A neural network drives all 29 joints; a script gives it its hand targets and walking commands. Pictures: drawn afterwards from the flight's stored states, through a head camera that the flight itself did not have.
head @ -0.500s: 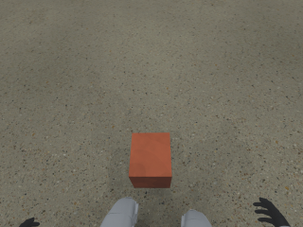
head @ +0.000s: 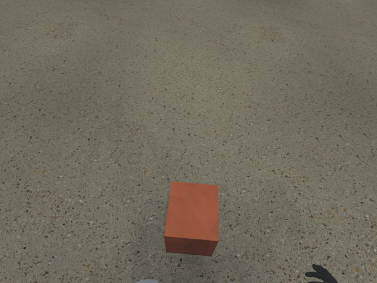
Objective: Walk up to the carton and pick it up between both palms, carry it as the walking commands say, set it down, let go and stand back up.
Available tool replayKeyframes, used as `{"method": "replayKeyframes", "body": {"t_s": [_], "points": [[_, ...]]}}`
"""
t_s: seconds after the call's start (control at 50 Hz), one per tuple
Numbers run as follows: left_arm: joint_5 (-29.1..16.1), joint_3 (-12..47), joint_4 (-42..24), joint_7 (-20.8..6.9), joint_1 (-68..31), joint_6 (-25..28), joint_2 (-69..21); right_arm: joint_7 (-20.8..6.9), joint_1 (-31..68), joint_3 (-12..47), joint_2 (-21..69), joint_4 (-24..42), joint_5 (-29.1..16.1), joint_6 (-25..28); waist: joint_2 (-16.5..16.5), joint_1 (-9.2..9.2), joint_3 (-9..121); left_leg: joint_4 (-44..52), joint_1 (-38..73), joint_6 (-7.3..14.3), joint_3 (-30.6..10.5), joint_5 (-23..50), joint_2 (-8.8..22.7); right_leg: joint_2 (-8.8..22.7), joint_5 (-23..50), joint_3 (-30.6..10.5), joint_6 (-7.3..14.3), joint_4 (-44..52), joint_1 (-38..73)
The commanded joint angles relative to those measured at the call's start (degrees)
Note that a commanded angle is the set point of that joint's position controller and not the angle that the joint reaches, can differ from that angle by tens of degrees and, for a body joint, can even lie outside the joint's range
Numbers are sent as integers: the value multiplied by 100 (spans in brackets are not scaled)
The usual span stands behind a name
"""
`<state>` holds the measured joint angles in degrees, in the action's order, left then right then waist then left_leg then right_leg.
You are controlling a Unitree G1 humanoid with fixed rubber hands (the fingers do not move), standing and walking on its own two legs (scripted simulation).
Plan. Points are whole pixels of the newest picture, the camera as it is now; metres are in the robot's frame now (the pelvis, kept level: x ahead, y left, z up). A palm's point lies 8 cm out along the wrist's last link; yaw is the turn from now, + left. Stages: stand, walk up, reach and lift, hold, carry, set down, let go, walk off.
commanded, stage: walk up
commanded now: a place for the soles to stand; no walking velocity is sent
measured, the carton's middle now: (191, 219) +0.47 -0.04 -0.62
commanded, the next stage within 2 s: none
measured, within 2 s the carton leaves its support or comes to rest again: neither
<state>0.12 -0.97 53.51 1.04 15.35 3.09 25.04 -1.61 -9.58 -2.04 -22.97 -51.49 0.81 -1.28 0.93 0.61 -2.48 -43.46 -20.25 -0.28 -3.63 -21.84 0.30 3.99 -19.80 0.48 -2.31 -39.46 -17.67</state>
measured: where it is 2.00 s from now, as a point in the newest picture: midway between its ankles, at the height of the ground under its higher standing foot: outside the picture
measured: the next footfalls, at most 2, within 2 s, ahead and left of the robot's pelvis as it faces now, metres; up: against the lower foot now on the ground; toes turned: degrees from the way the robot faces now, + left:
none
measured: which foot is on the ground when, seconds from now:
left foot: down 0.00-1.00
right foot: down 0.00-1.00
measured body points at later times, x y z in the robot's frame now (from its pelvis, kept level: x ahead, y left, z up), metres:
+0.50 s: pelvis +0.01 -0.01 +0.01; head +0.03 -0.02 +0.46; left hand +0.11 +0.32 -0.09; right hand +0.13 -0.33 -0.11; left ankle +0.02 +0.12 -0.71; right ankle +0.01 -0.17 -0.71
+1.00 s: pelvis +0.04 -0.02 +0.01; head +0.07 -0.02 +0.45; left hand +0.13 +0.32 -0.10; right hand +0.14 -0.34 -0.11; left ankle +0.02 +0.12 -0.71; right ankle +0.01 -0.17 -0.71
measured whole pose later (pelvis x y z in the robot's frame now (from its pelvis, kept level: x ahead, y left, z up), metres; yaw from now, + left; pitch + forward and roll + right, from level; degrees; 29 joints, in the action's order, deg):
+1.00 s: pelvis +0.04 -0.02 +0.01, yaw -2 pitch -1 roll +0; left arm 0.6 -1.5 56.8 0.7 8.5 1.5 24.9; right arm -0.7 -6.5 -2.3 -23.0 -56.4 0.4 -0.3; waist 0.6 0.8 -4.8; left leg -39.1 -14.3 -1.5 -2.2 -23.4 1.5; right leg 3.9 -22.5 1.0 -0.9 -39.5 -14.5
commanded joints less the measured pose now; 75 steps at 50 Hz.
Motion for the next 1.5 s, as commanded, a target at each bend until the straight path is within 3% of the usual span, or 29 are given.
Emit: {"method": "replayKeyframes", "body": {"t_s": [0.0,0.1,0.14,0.24,0.42,0.44,0.5,0.54,0.58,0.62,0.7,0.8,0.86,0.9,0.94,1.04,1.06,1.08,1.1,1.16,1.2,1.22,1.28,1.32,1.34,1.36,1.38,1.4,1.48], "points": [[-18,-331,-210,95,-338,151,1377,56,286,-317,-1321,253,-3,101,533,-132,351,1084,128,472,-511,1110,375,311,1329,-324,554,494,158],[1,-180,5,89,-331,77,1098,67,519,-283,-1306,187,15,82,708,-106,427,1439,464,632,-663,1124,619,-19,1094,71,339,433,119],[4,-239,87,97,-273,98,1253,71,588,-277,-1296,230,-36,60,141,-93,544,1201,380,593,-403,1388,555,54,1555,-9,426,563,298],[8,-260,82,143,-499,115,1335,56,695,-261,-1151,99,-22,13,-262,-102,683,1003,650,507,-205,1559,480,288,2193,-221,521,647,393],[68,-235,216,154,-778,32,1245,31,845,-310,-1179,-55,-42,24,-256,-59,398,1385,778,448,-283,1417,476,392,1654,-388,545,896,394],[55,-258,214,147,-658,25,1279,39,849,-326,-1251,-199,-18,12,150,-84,564,1438,838,481,-307,1495,518,282,1666,-287,487,834,407],[94,-234,228,55,-806,12,1140,16,792,-278,-1142,-138,-94,90,-120,-59,614,1619,837,568,-453,683,538,60,908,-53,462,745,537],[81,-262,159,9,-781,10,1160,33,669,-290,-1288,-146,-9,102,346,-95,426,1591,778,624,-419,-128,514,56,228,-103,558,839,53],[126,-251,177,-19,-1084,-4,1084,29,783,-297,-1248,-250,-7,76,195,-90,-211,1979,229,598,-585,-947,508,-36,-430,-168,608,1013,-39],[87,-264,132,-55,-741,3,1087,26,878,-311,-1251,-51,21,100,394,2,-167,1783,140,522,-461,-455,433,79,-131,-383,611,1084,26],[112,-407,184,8,-463,66,1501,61,732,-278,-1063,-173,11,158,-403,46,284,814,136,184,146,969,142,760,1519,-1109,949,1313,983],[47,-373,9,18,-730,-39,1238,97,567,-276,-1151,-94,-21,215,-632,-29,483,984,542,392,-21,1871,283,389,1964,-349,734,765,877],[46,-250,-57,14,-736,-50,1002,143,295,-323,-1385,-210,-27,203,364,-64,614,1296,1115,676,-565,2087,659,7,1720,133,549,105,379],[55,-276,-33,25,-792,-60,956,145,234,-299,-1415,-290,-136,197,195,-94,555,1377,1223,857,-947,2225,904,-197,1204,370,422,-112,136],[39,-203,-13,4,-766,-36,904,154,353,-304,-1358,-186,-8,167,941,-36,438,1187,1187,850,-611,2477,742,-183,1283,266,451,96,-26],[86,-397,128,55,-191,13,1442,175,823,-247,-1195,26,-120,112,-344,258,243,0,-113,349,82,1973,126,618,2466,-562,887,834,1294],[78,-443,133,72,12,51,1726,177,783,-247,-1006,160,-52,117,-820,247,298,-379,-308,196,333,1350,31,1101,2685,-1112,1201,1052,1318],[64,-464,81,74,106,47,1726,178,803,-275,-1061,140,-36,113,-720,268,9,-555,-572,192,429,660,2,1488,3156,-1556,1556,1113,1214],[91,-419,-1,66,-121,29,1541,155,800,-231,-956,161,-71,126,-682,172,38,285,-472,206,511,-757,58,1554,3316,-1346,1536,1212,1274],[52,-413,-173,28,-587,-57,1474,117,204,-315,-1079,-94,18,210,-812,-126,315,860,800,376,392,1777,241,604,2466,-156,868,336,411],[11,-316,-508,-11,-1055,-87,854,121,-500,-470,-1505,-193,29,279,786,-532,592,1756,1951,1086,-1122,2609,1327,-290,157,582,338,-887,-905],[-63,-230,-327,68,-1081,-108,859,137,-205,-464,-1601,-251,13,246,894,-505,228,2004,1768,1656,-1754,3448,1799,-436,-1700,155,256,-1415,-1105],[-147,-193,-67,64,-424,28,771,199,367,-403,-1486,25,57,158,1089,-66,93,1265,1799,1186,-571,4013,1237,-114,-1041,266,369,129,-720],[-36,-306,283,78,180,97,898,161,869,-271,-1061,217,-99,103,14,252,428,668,941,543,13,2611,720,-99,1374,137,465,1246,680],[95,-372,270,83,-26,61,1160,188,708,-217,-880,256,-167,61,-946,146,344,162,265,301,241,1791,295,605,2090,-881,646,1794,1150],[55,-392,-13,96,-205,94,1507,190,697,-184,-807,151,-176,40,-790,119,480,158,55,127,437,328,3,1466,2890,-2004,1094,1832,1279],[59,-346,-45,71,-450,77,1454,215,639,-204,-856,136,-108,-6,-516,8,258,68,365,220,301,-1055,-22,1657,2781,-2053,1491,1691,509],[56,-312,1,55,-641,43,1436,180,406,-260,-853,29,-114,-12,-738,-94,366,326,964,230,208,-898,58,1597,2276,-1699,1543,1673,223],[-34,-266,-139,17,-928,-77,947,147,168,-276,-1192,-199,-35,160,-599,-115,372,1868,1386,362,-325,2449,655,221,2416,-209,429,779,444]]}}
